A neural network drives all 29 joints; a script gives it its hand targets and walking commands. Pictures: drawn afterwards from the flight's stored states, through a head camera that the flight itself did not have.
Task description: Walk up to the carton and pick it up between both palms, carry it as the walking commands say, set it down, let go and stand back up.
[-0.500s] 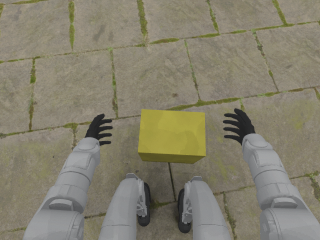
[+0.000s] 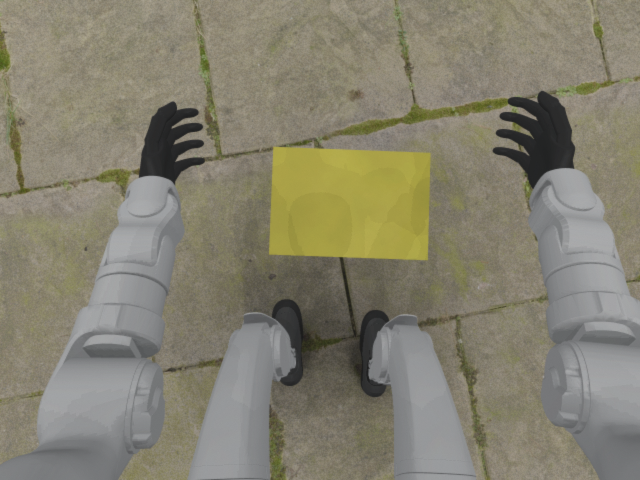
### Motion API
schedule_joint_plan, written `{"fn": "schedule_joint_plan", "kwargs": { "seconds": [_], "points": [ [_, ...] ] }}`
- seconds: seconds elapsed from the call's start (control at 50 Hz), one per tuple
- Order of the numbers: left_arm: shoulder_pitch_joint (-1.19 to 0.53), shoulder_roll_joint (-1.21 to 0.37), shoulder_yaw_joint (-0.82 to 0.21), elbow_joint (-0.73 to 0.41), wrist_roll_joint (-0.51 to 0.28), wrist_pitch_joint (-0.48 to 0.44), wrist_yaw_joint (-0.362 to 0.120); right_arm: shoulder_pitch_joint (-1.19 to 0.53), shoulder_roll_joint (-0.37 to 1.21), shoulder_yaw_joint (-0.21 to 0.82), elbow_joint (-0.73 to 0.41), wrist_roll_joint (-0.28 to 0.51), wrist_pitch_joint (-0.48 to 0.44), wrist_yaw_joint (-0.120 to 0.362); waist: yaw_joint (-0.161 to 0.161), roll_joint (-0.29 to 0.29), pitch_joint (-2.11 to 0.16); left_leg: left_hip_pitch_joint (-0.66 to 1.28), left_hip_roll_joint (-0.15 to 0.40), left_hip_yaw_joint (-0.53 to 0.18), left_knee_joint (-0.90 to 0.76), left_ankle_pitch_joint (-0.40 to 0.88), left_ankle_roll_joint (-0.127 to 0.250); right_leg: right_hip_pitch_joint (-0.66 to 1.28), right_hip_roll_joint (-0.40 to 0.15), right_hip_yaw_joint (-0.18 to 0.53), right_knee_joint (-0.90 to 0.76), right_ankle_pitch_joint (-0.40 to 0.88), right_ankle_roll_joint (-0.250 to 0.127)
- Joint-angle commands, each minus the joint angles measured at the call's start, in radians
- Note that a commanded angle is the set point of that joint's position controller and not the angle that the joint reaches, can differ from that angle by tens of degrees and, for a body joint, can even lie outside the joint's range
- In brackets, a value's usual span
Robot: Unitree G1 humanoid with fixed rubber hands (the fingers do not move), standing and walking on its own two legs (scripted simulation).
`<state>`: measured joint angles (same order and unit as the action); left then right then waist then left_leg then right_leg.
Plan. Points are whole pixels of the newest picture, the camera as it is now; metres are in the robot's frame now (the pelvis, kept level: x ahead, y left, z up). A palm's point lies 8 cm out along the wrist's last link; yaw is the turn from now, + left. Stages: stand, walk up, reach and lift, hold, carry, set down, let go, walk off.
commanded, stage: reach and lift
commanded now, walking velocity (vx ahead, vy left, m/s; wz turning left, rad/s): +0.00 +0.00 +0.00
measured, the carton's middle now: (344, 212) +0.43 -0.05 -0.50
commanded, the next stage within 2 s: none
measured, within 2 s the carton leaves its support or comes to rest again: neither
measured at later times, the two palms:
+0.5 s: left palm (196, 194) +0.44 +0.20 -0.26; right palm (510, 194) +0.43 -0.27 -0.24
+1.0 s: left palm (218, 210) +0.43 +0.20 -0.41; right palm (478, 207) +0.43 -0.28 -0.38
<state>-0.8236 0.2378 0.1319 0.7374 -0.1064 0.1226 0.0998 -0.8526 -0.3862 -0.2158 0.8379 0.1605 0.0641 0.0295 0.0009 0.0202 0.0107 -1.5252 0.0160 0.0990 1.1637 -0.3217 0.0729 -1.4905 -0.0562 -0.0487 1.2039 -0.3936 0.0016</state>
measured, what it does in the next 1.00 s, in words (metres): lowers itself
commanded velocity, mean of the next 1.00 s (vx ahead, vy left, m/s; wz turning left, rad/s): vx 0.00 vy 0.00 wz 0.00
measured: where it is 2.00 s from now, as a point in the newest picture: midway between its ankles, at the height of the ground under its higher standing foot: (331, 363)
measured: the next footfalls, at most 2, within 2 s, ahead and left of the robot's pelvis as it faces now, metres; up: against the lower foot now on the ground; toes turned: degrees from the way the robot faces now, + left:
none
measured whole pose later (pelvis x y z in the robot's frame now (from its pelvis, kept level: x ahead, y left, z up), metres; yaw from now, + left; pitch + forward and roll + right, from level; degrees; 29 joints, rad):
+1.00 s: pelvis -0.07 +0.00 -0.23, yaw -2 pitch +27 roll -2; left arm -1.19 0.39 0.16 0.87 -0.26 0.16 0.11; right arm -1.19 -0.54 -0.20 0.88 0.27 0.13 0.04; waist -0.01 0.02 0.52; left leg -2.04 0.02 0.06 2.05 -0.47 0.08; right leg -1.99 -0.05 -0.04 2.08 -0.56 -0.01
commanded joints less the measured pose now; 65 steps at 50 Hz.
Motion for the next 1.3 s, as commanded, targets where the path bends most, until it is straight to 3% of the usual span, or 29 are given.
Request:
{"fn": "schedule_joint_plan", "kwargs": {
  "seconds": [0.0, 0.02, 0.04, 0.1, 0.2, 0.22, 0.24, 0.32, 0.36, 0.38, 0.44, 0.46, 0.5, 0.52, 0.56, 0.6, 0.62, 0.64, 0.66, 0.7, 0.72, 0.74, 0.8, 0.88, 0.98, 1.04, 1.08, 1.18, 1.28],
  "points": [
    [-0.256, 0.242, 0.182, -0.255, 0.009, -0.056, -0.018, -0.208, -0.295, -0.165, -0.287, -0.032, -0.063, 0.018, -0.091, -0.055, -1.441, 0.924, -0.02, -0.204, 0.078, 0.712, -0.045, 0.226, 0.108, 0.046, -0.039, 0.535, -0.03],
    [-0.245, 0.248, 0.18, -0.197, 0.015, -0.053, -0.018, -0.198, -0.271, -0.149, -0.239, -0.02, -0.058, 0.021, -0.071, -0.043, -1.355, 0.853, -0.024, -0.198, 0.073, 0.654, -0.043, 0.204, 0.104, 0.046, -0.027, 0.502, -0.028],
    [-0.24, 0.225, 0.179, -0.139, 0.017, -0.05, -0.024, -0.188, -0.26, -0.152, -0.171, -0.041, -0.055, 0.029, -0.085, -0.058, -1.233, 0.769, -0.025, -0.201, 0.082, 0.605, -0.042, 0.138, 0.104, 0.038, -0.01, 0.459, -0.027],
    [-0.275, 0.244, 0.213, -0.135, 0.034, -0.065, -0.028, -0.217, -0.248, -0.159, -0.157, -0.033, -0.063, 0.039, -0.075, -0.059, -1.178, 0.664, -0.028, -0.182, 0.118, 0.543, -0.051, 0.083, 0.101, 0.052, 0.03, 0.411, -0.018],
    [-0.368, 0.271, 0.198, -0.093, 0.025, -0.062, -0.029, -0.299, -0.262, -0.163, -0.087, -0.028, -0.053, 0.043, -0.08, -0.063, -1.049, 0.448, -0.039, -0.152, 0.191, 0.286, -0.055, -0.016, 0.088, 0.058, 0.113, 0.234, -0.014],
    [-0.398, 0.297, 0.209, -0.17, 0.026, -0.062, -0.023, -0.33, -0.29, -0.175, -0.14, -0.022, -0.053, 0.039, -0.066, -0.044, -1.151, 0.514, -0.04, -0.156, 0.214, 0.322, -0.058, 0.002, 0.09, 0.058, 0.137, 0.247, -0.018],
    [-0.428, 0.291, 0.182, -0.144, 0.005, -0.052, -0.019, -0.369, -0.303, -0.163, -0.145, -0.01, -0.049, 0.036, -0.084, -0.06, -1.159, 0.498, -0.042, -0.159, 0.242, 0.292, -0.054, -0.018, 0.092, 0.044, 0.164, 0.222, -0.019],
    [-0.498, 0.319, 0.149, -0.14, -0.027, -0.014, 0.005, -0.444, -0.346, -0.125, -0.125, 0.036, -0.016, 0.034, -0.059, -0.032, -1.156, 0.451, -0.052, -0.15, 0.304, 0.125, -0.052, -0.081, 0.096, 0.023, 0.259, 0.052, -0.018],
    [-0.528, 0.325, 0.127, -0.141, -0.053, 0.007, 0.01, -0.465, -0.374, -0.122, -0.114, 0.035, 0.005, 0.026, -0.078, -0.026, -1.176, 0.424, -0.05, -0.146, 0.333, 0.056, -0.054, -0.07, 0.094, 0.023, 0.289, 0.001, -0.023],
    [-0.535, 0.332, 0.126, -0.156, -0.055, 0.01, 0.014, -0.479, -0.375, -0.101, -0.138, 0.051, 0.007, 0.031, -0.058, -0.022, -1.17, 0.429, -0.052, -0.142, 0.353, 0.033, -0.052, -0.093, 0.094, 0.019, 0.309, -0.02, -0.023],
    [-0.578, 0.343, 0.092, -0.176, -0.082, 0.032, 0.027, -0.533, -0.401, -0.082, -0.177, 0.068, 0.028, 0.027, -0.065, -0.022, -1.258, 0.447, -0.051, -0.146, 0.397, -0.026, -0.05, -0.068, 0.095, 0.011, 0.36, -0.072, -0.025],
    [-0.599, 0.366, 0.103, -0.191, -0.082, 0.036, 0.031, -0.536, -0.4, -0.07, -0.179, 0.079, 0.037, 0.021, -0.049, -0.017, -1.303, 0.459, -0.056, -0.142, 0.418, -0.04, -0.05, -0.047, 0.092, 0.016, 0.377, -0.076, -0.028],
    [-0.642, 0.37, 0.085, -0.275, -0.119, 0.048, 0.039, -0.578, -0.428, -0.057, -0.277, 0.091, 0.043, 0.012, -0.073, -0.025, -1.427, 0.51, -0.059, -0.15, 0.46, -0.005, -0.051, 0.012, 0.092, 0.004, 0.421, -0.032, -0.031],
    [-0.653, 0.386, 0.079, -0.205, -0.116, 0.061, 0.044, -0.594, -0.447, -0.065, -0.215, 0.083, 0.058, 0.01, -0.077, -0.023, -1.385, 0.479, -0.06, -0.154, 0.478, -0.064, -0.055, -0.022, 0.089, -0.005, 0.448, -0.069, -0.03],
    [-0.683, 0.428, 0.094, -0.315, -0.132, 0.074, 0.052, -0.623, -0.451, -0.034, -0.338, 0.114, 0.075, -0.002, -0.051, -0.038, -1.563, 0.557, -0.063, -0.144, 0.52, -0.001, -0.055, 0.092, 0.09, 0.001, 0.473, -0.005, -0.031],
    [-0.691, 0.425, 0.069, -0.305, -0.147, 0.097, 0.056, -0.627, -0.468, -0.04, -0.328, 0.112, 0.097, -0.012, -0.075, -0.027, -1.612, 0.569, -0.063, -0.151, 0.554, -0.012, -0.062, 0.113, 0.089, -0.003, 0.512, 0.006, -0.031],
    [-0.711, 0.444, 0.073, -0.401, -0.154, 0.105, 0.059, -0.64, -0.491, -0.039, -0.421, 0.127, 0.107, -0.016, -0.061, -0.01, -1.746, 0.673, -0.065, -0.154, 0.577, 0.041, -0.064, 0.155, 0.091, -0.003, 0.528, 0.044, -0.035],
    [-0.7, 0.421, 0.049, -0.254, -0.165, 0.124, 0.056, -0.616, -0.48, -0.02, -0.266, 0.125, 0.13, -0.015, -0.089, -0.015, -1.62, 0.603, -0.061, -0.165, 0.589, -0.053, -0.071, 0.086, 0.085, -0.011, 0.544, -0.018, -0.04],
    [-0.701, 0.431, 0.061, -0.445, -0.158, 0.117, 0.059, -0.632, -0.485, -0.033, -0.483, 0.135, 0.119, -0.022, -0.069, 0.01, -1.734, 0.69, -0.063, -0.148, 0.611, 0.102, -0.071, 0.154, 0.085, -0.005, 0.569, 0.091, -0.04],
    [-0.708, 0.44, 0.05, -0.294, -0.158, 0.106, 0.054, -0.633, -0.477, -0.02, -0.347, 0.113, 0.118, -0.02, -0.056, -0.015, -1.545, 0.544, -0.059, -0.147, 0.648, 0.065, -0.065, 0.021, 0.081, -0.001, 0.617, 0.05, -0.034],
    [-0.696, 0.435, 0.071, -0.345, -0.144, 0.096, 0.053, -0.612, -0.463, -0.016, -0.389, 0.114, 0.112, -0.017, -0.051, -0.021, -1.573, 0.547, -0.059, -0.14, 0.656, 0.072, -0.063, 0.062, 0.081, 0.007, 0.612, 0.057, -0.034],
    [-0.69, 0.414, 0.054, -0.238, -0.149, 0.089, 0.05, -0.598, -0.448, -0.005, -0.293, 0.117, 0.112, -0.015, -0.054, -0.02, -1.435, 0.461, -0.054, -0.133, 0.667, 0.014, -0.064, -0.02, 0.077, 0.001, 0.628, 0.006, -0.035],
    [-0.688, 0.337, 0.037, -0.14, -0.136, 0.04, 0.032, -0.579, -0.365, 0.018, -0.115, 0.09, 0.073, 0.008, -0.058, -0.001, -1.186, 0.316, -0.05, -0.145, 0.696, -0.038, -0.067, -0.162, 0.064, 0.024, 0.664, -0.036, -0.04],
    [-0.708, 0.304, 0.023, -0.052, -0.129, -0.005, 0.015, -0.625, -0.336, 0.045, -0.037, 0.102, 0.023, 0.019, -0.058, -0.012, -1.053, 0.205, -0.043, -0.143, 0.762, -0.036, -0.07, -0.217, 0.05, 0.037, 0.718, -0.036, -0.044],
    [-0.766, 0.313, -0.006, -0.052, -0.153, -0.041, 0.008, -0.694, -0.3, 0.086, -0.064, 0.134, 0.0, 0.018, -0.037, -0.025, -1.038, 0.184, -0.039, -0.141, 0.818, -0.012, -0.062, -0.225, 0.044, 0.049, 0.768, -0.033, -0.044],
    [-0.752, 0.256, -0.068, 0.052, -0.199, -0.046, -0.006, -0.705, -0.289, 0.109, -0.011, 0.139, -0.011, 0.011, -0.075, -0.022, -0.932, 0.129, -0.036, -0.151, 0.841, -0.026, -0.061, -0.255, 0.031, 0.047, 0.801, -0.04, -0.043],
    [-0.742, 0.271, -0.063, 0.072, -0.202, -0.055, -0.014, -0.721, -0.289, 0.111, -0.033, 0.13, -0.017, -0.002, -0.069, -0.044, -0.945, 0.096, -0.037, -0.133, 0.871, 0.004, -0.061, -0.219, 0.034, 0.054, 0.805, -0.023, -0.04],
    [-0.772, 0.298, -0.096, 0.059, -0.248, -0.067, -0.021, -0.72, -0.298, 0.109, -0.056, 0.116, -0.022, -0.044, -0.106, -0.049, -1.035, 0.093, -0.035, -0.113, 0.891, 0.014, -0.069, -0.115, 0.037, 0.042, 0.815, 0.016, -0.041],
    [-0.744, 0.293, -0.099, 0.084, -0.25, -0.082, -0.018, -0.7, -0.252, 0.122, -0.028, 0.132, -0.024, -0.054, -0.096, -0.038, -1.014, 0.083, -0.031, -0.112, 0.887, 0.042, -0.068, -0.15, 0.045, 0.04, 0.82, 0.024, -0.036]
  ]
}}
